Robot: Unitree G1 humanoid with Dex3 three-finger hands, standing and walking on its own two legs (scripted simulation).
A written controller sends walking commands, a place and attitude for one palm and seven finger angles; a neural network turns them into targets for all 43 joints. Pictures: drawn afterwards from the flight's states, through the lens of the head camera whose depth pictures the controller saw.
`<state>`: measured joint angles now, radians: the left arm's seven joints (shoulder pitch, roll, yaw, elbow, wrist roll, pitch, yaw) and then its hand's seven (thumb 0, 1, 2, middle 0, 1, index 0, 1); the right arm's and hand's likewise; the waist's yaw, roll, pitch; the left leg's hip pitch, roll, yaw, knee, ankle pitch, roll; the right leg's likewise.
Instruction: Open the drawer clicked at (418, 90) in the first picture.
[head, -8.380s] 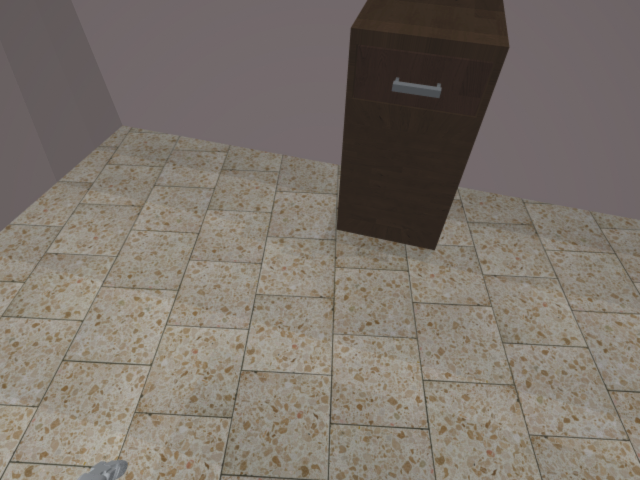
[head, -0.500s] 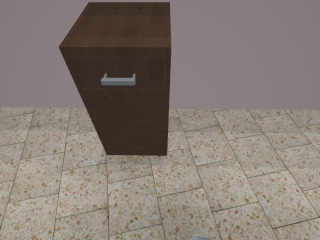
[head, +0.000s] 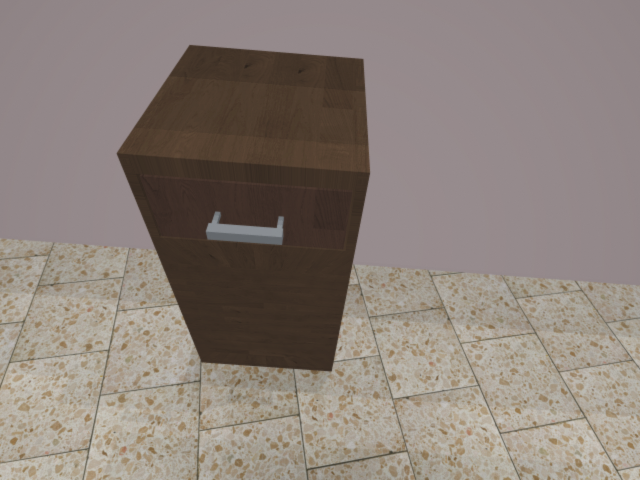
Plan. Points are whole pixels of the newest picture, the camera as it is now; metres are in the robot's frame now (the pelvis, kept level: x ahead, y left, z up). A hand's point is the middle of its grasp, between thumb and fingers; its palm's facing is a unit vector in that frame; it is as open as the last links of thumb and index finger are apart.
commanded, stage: come to a stop and stand still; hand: left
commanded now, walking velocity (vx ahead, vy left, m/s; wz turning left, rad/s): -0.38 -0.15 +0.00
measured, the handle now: (247, 226) +0.55 +0.17 -0.06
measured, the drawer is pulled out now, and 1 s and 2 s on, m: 0.00 0.00 0.00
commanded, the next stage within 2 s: look again from close up in 0.96 s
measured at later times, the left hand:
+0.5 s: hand out of the picture +0.12 +0.13 -0.15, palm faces +0.07 -0.96 -0.28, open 7.3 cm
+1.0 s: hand out of the picture -0.01 +0.16 -0.17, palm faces +0.06 -0.97 -0.22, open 7.3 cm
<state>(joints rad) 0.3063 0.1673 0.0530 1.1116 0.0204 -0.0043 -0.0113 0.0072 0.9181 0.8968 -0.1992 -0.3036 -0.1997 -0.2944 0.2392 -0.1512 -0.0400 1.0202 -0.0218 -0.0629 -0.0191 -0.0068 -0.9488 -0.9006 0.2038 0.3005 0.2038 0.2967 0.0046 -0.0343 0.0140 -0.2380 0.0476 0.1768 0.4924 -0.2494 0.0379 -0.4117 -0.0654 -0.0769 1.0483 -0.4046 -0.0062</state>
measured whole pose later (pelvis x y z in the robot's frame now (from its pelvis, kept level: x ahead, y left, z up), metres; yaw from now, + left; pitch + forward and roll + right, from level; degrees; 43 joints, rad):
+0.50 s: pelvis +0.03 -0.06 +0.00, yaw +1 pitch +0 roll +4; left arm 0.14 0.13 0.04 0.98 0.02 0.01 0.03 0.00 0.91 0.90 -0.20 -0.30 -0.20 -0.30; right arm 0.14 -0.24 -0.09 1.02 -0.02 0.08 0.00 0.01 -0.91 -0.90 0.20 0.30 0.20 0.30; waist 0.02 0.04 0.09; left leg -0.43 -0.01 -0.03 1.15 -0.41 -0.06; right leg -0.34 -0.07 -0.09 0.50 -0.18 -0.06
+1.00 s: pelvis +0.01 -0.02 +0.00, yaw +0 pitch +1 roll +1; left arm 0.30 0.16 0.02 1.14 0.01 0.01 0.02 0.01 0.91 0.90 -0.20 -0.30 -0.20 -0.29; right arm 0.29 -0.14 0.00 1.12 0.00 0.01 -0.03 0.01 -0.92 -0.90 0.20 0.30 0.20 0.30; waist 0.02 0.01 0.02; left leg -0.15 0.01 0.03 0.44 -0.30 -0.02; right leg -0.24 -0.02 -0.02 0.50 -0.28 -0.01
